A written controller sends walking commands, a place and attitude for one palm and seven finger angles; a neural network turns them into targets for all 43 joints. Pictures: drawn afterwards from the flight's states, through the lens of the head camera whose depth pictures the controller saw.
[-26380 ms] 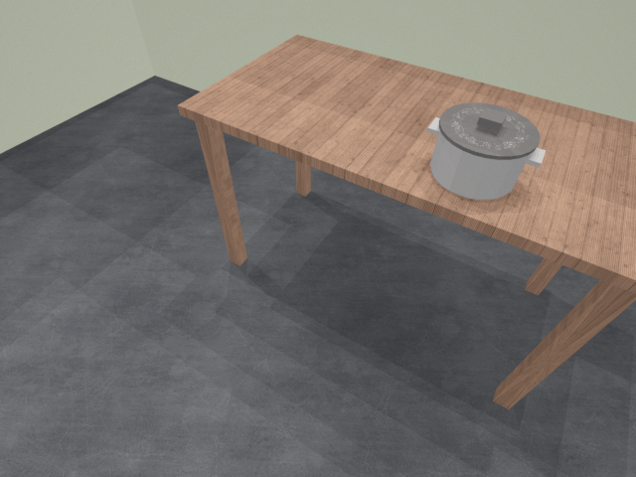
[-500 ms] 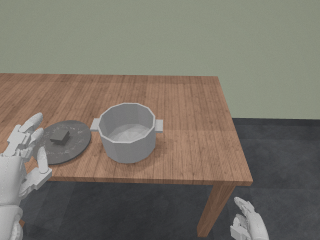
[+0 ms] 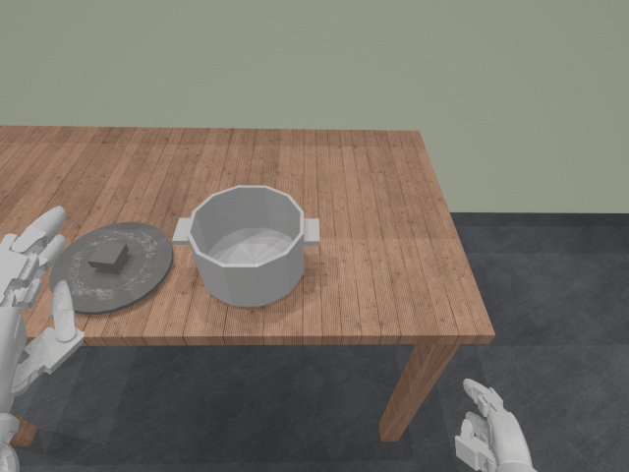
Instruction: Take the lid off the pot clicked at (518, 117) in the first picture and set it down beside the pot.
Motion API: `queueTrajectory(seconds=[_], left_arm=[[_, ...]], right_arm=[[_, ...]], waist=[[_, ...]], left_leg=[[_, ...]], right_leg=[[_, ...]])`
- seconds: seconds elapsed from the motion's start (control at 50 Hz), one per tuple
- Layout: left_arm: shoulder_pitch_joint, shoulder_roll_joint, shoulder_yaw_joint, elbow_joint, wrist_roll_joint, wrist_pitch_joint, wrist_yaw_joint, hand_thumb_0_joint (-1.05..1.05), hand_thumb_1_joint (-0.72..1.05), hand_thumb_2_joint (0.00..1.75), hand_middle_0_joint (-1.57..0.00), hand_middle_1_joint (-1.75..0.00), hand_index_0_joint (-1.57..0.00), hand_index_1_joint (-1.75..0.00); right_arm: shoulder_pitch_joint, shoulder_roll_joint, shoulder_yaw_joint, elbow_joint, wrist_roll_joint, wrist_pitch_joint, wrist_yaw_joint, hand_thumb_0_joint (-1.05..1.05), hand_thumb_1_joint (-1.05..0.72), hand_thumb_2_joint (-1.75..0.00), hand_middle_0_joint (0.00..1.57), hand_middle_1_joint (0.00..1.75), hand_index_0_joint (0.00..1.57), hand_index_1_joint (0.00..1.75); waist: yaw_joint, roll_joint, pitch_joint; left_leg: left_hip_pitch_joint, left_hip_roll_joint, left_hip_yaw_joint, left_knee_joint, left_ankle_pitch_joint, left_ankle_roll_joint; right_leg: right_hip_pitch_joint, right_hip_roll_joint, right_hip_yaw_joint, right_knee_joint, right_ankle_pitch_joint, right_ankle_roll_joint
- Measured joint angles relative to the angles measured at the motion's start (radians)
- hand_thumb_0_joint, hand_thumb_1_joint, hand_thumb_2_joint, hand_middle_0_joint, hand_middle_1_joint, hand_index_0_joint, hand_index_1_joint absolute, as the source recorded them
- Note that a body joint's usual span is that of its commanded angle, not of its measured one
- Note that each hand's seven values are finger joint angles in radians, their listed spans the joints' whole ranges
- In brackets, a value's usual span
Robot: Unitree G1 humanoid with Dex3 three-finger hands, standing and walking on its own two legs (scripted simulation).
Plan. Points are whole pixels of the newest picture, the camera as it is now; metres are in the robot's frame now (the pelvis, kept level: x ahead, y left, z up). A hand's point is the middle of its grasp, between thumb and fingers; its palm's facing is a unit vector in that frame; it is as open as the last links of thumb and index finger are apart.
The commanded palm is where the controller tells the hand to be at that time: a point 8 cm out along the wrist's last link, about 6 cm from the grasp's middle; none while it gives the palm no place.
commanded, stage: step back with the hand held close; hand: left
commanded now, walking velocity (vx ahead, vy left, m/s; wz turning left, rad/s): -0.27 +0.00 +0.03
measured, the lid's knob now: (108, 255) +0.43 +0.40 -0.03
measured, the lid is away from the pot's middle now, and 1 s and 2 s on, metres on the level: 0.24 0.24 0.24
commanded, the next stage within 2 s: stop stepping back and stand still in 1.06 s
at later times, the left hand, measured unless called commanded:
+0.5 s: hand (7, 439) +0.11 +0.25 +0.16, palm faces +0.35 -0.82 -0.45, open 7.4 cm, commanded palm +0.05 +0.30 +0.18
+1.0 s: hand out of the picture +0.06 +0.26 +0.16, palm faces +0.32 -0.86 -0.40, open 7.4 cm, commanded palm -0.02 +0.31 +0.18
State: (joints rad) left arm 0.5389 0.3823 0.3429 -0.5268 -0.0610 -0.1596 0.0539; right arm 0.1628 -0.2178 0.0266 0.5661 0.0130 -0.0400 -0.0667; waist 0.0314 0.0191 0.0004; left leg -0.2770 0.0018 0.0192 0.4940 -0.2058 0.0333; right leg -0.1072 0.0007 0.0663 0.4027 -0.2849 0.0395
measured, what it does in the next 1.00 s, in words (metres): walks backwards: left foot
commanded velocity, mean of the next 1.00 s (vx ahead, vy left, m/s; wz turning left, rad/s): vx -0.33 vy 0.00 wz -0.01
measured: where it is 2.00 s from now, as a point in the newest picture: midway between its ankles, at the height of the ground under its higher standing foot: outside the picture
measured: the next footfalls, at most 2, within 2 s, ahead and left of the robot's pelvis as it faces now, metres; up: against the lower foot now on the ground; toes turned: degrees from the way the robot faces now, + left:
left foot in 0.96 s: -0.04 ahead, +0.13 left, +0.00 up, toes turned +3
right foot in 1.20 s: -0.20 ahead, -0.08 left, +0.00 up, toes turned +9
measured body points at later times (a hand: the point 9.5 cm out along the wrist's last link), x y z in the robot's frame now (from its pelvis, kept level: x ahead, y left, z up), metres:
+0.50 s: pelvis -0.07 +0.01 -0.01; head -0.05 +0.02 +0.44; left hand +0.08 +0.29 +0.18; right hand +0.12 -0.20 -0.08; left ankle +0.03 +0.10 -0.74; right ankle -0.04 -0.15 -0.74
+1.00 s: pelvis -0.14 +0.03 -0.02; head -0.11 +0.07 +0.43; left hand +0.04 +0.30 +0.18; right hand +0.04 -0.20 -0.08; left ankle -0.08 +0.13 -0.74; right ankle -0.10 -0.13 -0.72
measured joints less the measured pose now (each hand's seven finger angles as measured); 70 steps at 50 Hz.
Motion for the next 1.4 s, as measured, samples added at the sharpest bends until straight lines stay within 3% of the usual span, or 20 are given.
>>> queueTrajectory(seconds=[0.12, 0.24, 0.48, 0.64, 0.76, 0.8, 0.86, 0.9, 0.94, 0.96, 1.02, 1.06, 1.1, 1.16, 1.18, 1.22, 1.28, 1.3, 1.34, 1.4], left_arm=[[0.069, 0.029, -0.013, -0.042, 0.005, 0.005, -0.005, 0.01, 0.89, 0.9, -0.21, -0.3, -0.21, -0.3], [0.095, 0.055, 0.018, -0.087, 0.006, -0.014, 0.013, 0.02, 0.89, 0.9, -0.22, -0.3, -0.22, -0.3], [0.06, 0.012, 0.018, -0.076, 0.016, -0.054, 0.038, 0.01, 0.89, 0.9, -0.21, -0.3, -0.21, -0.3], [0.043, 0.013, -0.003, -0.104, 0.016, -0.065, 0.049, 0.01, 0.89, 0.9, -0.21, -0.3, -0.21, -0.3], [0.027, 0.049, 0.038, -0.108, 0.031, -0.084, 0.047, 0.02, 0.89, 0.9, -0.22, -0.3, -0.22, -0.3], [0.036, 0.058, 0.052, -0.113, 0.025, -0.095, 0.047, 0.02, 0.89, 0.9, -0.22, -0.3, -0.22, -0.3], [0.046, 0.043, 0.03, -0.129, 0.02, -0.1, 0.048, 0.02, 0.89, 0.9, -0.21, -0.3, -0.22, -0.3], [0.046, 0.031, 0.012, -0.138, 0.022, -0.091, 0.046, 0.01, 0.89, 0.9, -0.22, -0.3, -0.22, -0.3], [0.036, 0.025, 0.008, -0.143, 0.024, -0.085, 0.047, 0.01, 0.89, 0.9, -0.22, -0.3, -0.22, -0.3], [0.026, 0.026, 0.009, -0.148, 0.026, -0.085, 0.049, 0.01, 0.89, 0.9, -0.22, -0.3, -0.22, -0.3], [-0.017, 0.052, 0.033, -0.115, 0.013, -0.093, 0.053, 0.01, 0.89, 0.9, -0.21, -0.3, -0.21, -0.3], [-0.006, 0.056, 0.045, -0.108, 0.004, -0.078, 0.056, 0.01, 0.89, 0.9, -0.21, -0.3, -0.21, -0.3], [0.021, 0.061, 0.051, -0.115, 0.003, -0.06, 0.057, 0.02, 0.89, 0.9, -0.21, -0.3, -0.21, -0.3], [0.069, 0.076, 0.052, -0.139, 0.004, -0.046, 0.053, 0.02, 0.89, 0.9, -0.21, -0.3, -0.21, -0.3], [0.052, 0.086, 0.024, -0.094, 0.023, -0.06, 0.035, 0.01, 0.89, 0.9, -0.21, -0.3, -0.21, -0.3], [0.016, 0.079, -0.012, -0.076, 0.02, -0.011, 0.006, 0.01, 0.89, 0.9, -0.21, -0.3, -0.21, -0.3], [0.049, 0.05, -0.02, -0.108, 0.009, 0.0, 0.015, 0.01, 0.89, 0.9, -0.22, -0.3, -0.22, -0.3], [0.073, 0.047, -0.013, -0.129, 0.006, 0.001, 0.024, 0.02, 0.89, 0.9, -0.22, -0.3, -0.22, -0.3], [0.111, 0.04, -0.002, -0.172, 0.001, -0.007, 0.046, 0.02, 0.88, 0.9, -0.22, -0.3, -0.22, -0.3], [0.096, 0.054, 0.02, -0.162, 0.006, -0.025, 0.071, 0.02, 0.88, 0.9, -0.22, -0.3, -0.22, -0.3]], right_arm=[[0.022, 0.0, -0.018, -0.032, 0.013, 0.012, -0.003, 0.02, -0.91, -0.89, 0.2, 0.3, 0.2, 0.3], [0.046, 0.003, -0.021, -0.048, 0.02, -0.016, -0.005, 0.02, -0.91, -0.89, 0.2, 0.3, 0.2, 0.3], [0.051, 0.023, -0.007, -0.025, 0.014, -0.082, -0.006, 0.02, -0.91, -0.89, 0.2, 0.3, 0.2, 0.3], [0.033, 0.014, -0.018, -0.02, 0.006, -0.08, -0.008, 0.02, -0.91, -0.89, 0.21, 0.3, 0.2, 0.3], [0.036, 0.019, -0.035, -0.046, 0.008, -0.092, -0.006, 0.02, -0.91, -0.89, 0.2, 0.3, 0.2, 0.3], [0.036, 0.022, -0.036, -0.047, 0.008, -0.093, 0.0, 0.02, -0.91, -0.89, 0.2, 0.3, 0.2, 0.3], [0.027, 0.023, -0.039, -0.003, 0.001, -0.078, 0.007, 0.01, -0.91, -0.89, 0.2, 0.3, 0.2, 0.3], [0.031, 0.034, -0.037, 0.025, -0.002, -0.056, 0.009, 0.02, -0.91, -0.89, 0.2, 0.3, 0.2, 0.3], [0.039, 0.036, -0.027, 0.021, -0.004, -0.047, 0.006, 0.02, -0.91, -0.89, 0.2, 0.3, 0.2, 0.3], [0.043, 0.026, -0.028, 0.002, -0.006, -0.051, 0.003, 0.02, -0.91, -0.89, 0.2, 0.3, 0.2, 0.3], [0.004, 0.053, -0.035, 0.016, -0.007, -0.079, 0.006, 0.02, -0.91, -0.89, 0.2, 0.3, 0.2, 0.3], [-0.002, 0.071, -0.029, 0.016, -0.012, -0.098, 0.017, 0.02, -0.91, -0.89, 0.2, 0.3, 0.2, 0.3], [0.007, 0.081, -0.024, 0.005, -0.01, -0.108, 0.029, 0.02, -0.91, -0.89, 0.2, 0.3, 0.2, 0.3], [0.033, 0.075, -0.016, -0.017, -0.01, -0.107, 0.037, 0.01, -0.91, -0.89, 0.21, 0.3, 0.2, 0.3], [0.045, 0.055, -0.016, -0.011, -0.012, -0.114, 0.038, 0.01, -0.9, -0.89, 0.21, 0.3, 0.2, 0.3], [0.037, 0.022, -0.026, 0.01, 0.006, -0.087, 0.035, 0.01, -0.9, -0.89, 0.21, 0.3, 0.21, 0.3], [0.025, 0.014, -0.037, 0.052, 0.018, -0.047, 0.016, 0.01, -0.91, -0.89, 0.21, 0.3, 0.21, 0.3], [0.035, 0.018, -0.037, 0.049, 0.021, -0.041, 0.009, 0.02, -0.91, -0.89, 0.21, 0.3, 0.21, 0.3], [0.069, 0.003, -0.037, 0.012, 0.019, -0.047, -0.006, 0.02, -0.91, -0.89, 0.21, 0.3, 0.2, 0.3], [0.079, 0.016, -0.046, 0.012, 0.021, -0.077, -0.018, 0.02, -0.91, -0.89, 0.2, 0.3, 0.2, 0.3]], waist=[[-0.022, -0.023, 0.017], [-0.019, -0.022, 0.041], [-0.005, 0.01, 0.047], [-0.018, -0.009, 0.056], [-0.033, -0.008, 0.067], [-0.025, -0.01, 0.064], [-0.008, -0.025, 0.06], [-0.004, -0.064, 0.041], [-0.015, -0.087, 0.023], [-0.028, -0.067, 0.018], [-0.031, -0.096, 0.063], [-0.037, -0.09, 0.072], [-0.041, -0.073, 0.071], [-0.037, -0.043, 0.059], [-0.036, -0.024, 0.038], [-0.011, -0.013, 0.023], [-0.037, -0.034, 0.018], [-0.045, -0.056, 0.009], [-0.066, -0.058, -0.008], [-0.058, -0.083, 0.026]], left_leg=[[-0.047, -0.011, 0.008, 0.023, 0.011, 0.014], [-0.095, -0.017, -0.002, 0.05, 0.03, 0.022], [-0.164, -0.001, -0.021, 0.092, 0.017, 0.016], [-0.198, 0.016, -0.011, 0.13, 0.015, 0.015], [-0.221, 0.032, 0.001, 0.114, 0.085, 0.025], [-0.247, 0.036, 0.015, 0.136, 0.042, 0.013], [-0.274, 0.013, 0.005, 0.302, -0.136, -0.024], [-0.239, -0.007, 0.012, 0.371, -0.191, -0.026], [-0.153, 0.0, 0.011, 0.233, -0.138, -0.009], [-0.13, 0.025, -0.006, 0.148, -0.034, 0.011], [-0.149, 0.016, 0.026, 0.153, 0.0, 0.006], [-0.139, 0.03, 0.039, 0.116, 0.008, -0.001], [-0.129, 0.049, 0.046, 0.072, 0.04, -0.006], [-0.138, 0.073, 0.054, 0.048, 0.073, -0.013], [-0.181, 0.068, 0.033, 0.101, 0.06, -0.011], [-0.237, 0.059, 0.001, 0.282, -0.13, -0.024], [-0.232, 0.028, -0.023, 0.471, -0.238, -0.02], [-0.196, 0.022, -0.015, 0.433, -0.247, -0.013], [-0.109, 0.034, -0.033, 0.212, -0.193, -0.006], [-0.097, 0.015, -0.018, 0.176, -0.071, -0.028]], right_leg=[[-0.059, -0.011, 0.006, 0.049, -0.004, 0.014], [-0.108, -0.014, -0.006, 0.093, 0.001, 0.018], [-0.16, -0.003, -0.041, 0.115, 0.037, 0.014], [-0.193, 0.007, -0.041, 0.151, 0.048, 0.018], [-0.207, 0.026, -0.069, 0.253, -0.067, -0.02], [-0.194, 0.026, -0.071, 0.205, -0.023, -0.032], [-0.208, 0.014, -0.051, 0.202, 0.011, -0.012], [-0.214, -0.009, -0.027, 0.185, 0.024, 0.001], [-0.242, -0.022, -0.015, 0.192, 0.034, 0.011], [-0.273, -0.014, -0.031, 0.224, 0.025, 0.011], [-0.364, 0.004, 0.017, 0.46, -0.165, -0.009], [-0.384, 0.028, 0.006, 0.538, -0.221, -0.013], [-0.363, 0.037, -0.028, 0.502, -0.211, -0.017], [-0.266, 0.031, -0.077, 0.308, -0.113, -0.024], [-0.233, 0.013, -0.096, 0.235, 0.004, -0.029], [-0.223, 0.0, -0.082, 0.197, -0.028, -0.034], [-0.249, -0.01, -0.074, 0.228, 0.003, -0.015], [-0.256, -0.021, -0.066, 0.229, 0.014, -0.01], [-0.286, -0.025, -0.077, 0.257, 0.0, -0.008], [-0.315, -0.018, -0.044, 0.377, -0.135, -0.015]])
